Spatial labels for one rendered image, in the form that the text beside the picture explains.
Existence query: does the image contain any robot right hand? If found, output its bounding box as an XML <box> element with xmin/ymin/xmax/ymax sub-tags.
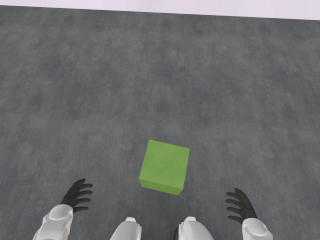
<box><xmin>225</xmin><ymin>188</ymin><xmax>258</xmax><ymax>225</ymax></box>

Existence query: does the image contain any carton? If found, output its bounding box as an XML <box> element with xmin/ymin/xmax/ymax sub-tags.
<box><xmin>139</xmin><ymin>139</ymin><xmax>190</xmax><ymax>196</ymax></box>

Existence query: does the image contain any robot left hand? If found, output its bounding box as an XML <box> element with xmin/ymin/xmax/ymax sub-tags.
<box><xmin>60</xmin><ymin>178</ymin><xmax>93</xmax><ymax>214</ymax></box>

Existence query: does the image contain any left robot forearm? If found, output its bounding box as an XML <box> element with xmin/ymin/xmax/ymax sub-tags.
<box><xmin>33</xmin><ymin>204</ymin><xmax>73</xmax><ymax>240</ymax></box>

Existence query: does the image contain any robot thigh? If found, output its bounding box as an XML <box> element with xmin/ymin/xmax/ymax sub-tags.
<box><xmin>110</xmin><ymin>221</ymin><xmax>142</xmax><ymax>240</ymax></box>
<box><xmin>178</xmin><ymin>220</ymin><xmax>214</xmax><ymax>240</ymax></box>

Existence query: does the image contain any right robot forearm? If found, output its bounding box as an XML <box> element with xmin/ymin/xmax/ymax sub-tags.
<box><xmin>242</xmin><ymin>218</ymin><xmax>273</xmax><ymax>240</ymax></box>

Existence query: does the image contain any right robot thigh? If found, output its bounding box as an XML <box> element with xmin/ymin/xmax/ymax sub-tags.
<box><xmin>178</xmin><ymin>220</ymin><xmax>214</xmax><ymax>240</ymax></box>

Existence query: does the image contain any left robot thigh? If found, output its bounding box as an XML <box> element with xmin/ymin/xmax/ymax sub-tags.
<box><xmin>110</xmin><ymin>221</ymin><xmax>142</xmax><ymax>240</ymax></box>

